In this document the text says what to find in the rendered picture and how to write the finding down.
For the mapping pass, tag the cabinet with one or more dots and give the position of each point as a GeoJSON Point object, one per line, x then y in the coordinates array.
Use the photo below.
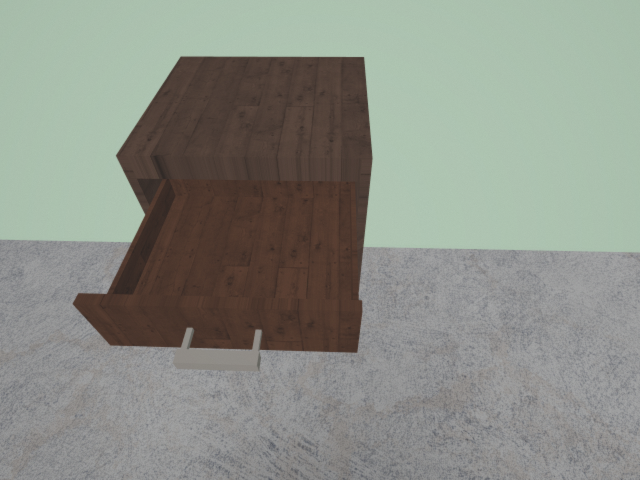
{"type": "Point", "coordinates": [256, 118]}

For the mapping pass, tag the drawer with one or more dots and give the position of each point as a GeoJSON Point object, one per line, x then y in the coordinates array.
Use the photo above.
{"type": "Point", "coordinates": [227, 257]}

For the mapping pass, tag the handle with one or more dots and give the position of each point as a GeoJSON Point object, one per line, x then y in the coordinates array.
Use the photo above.
{"type": "Point", "coordinates": [228, 360]}

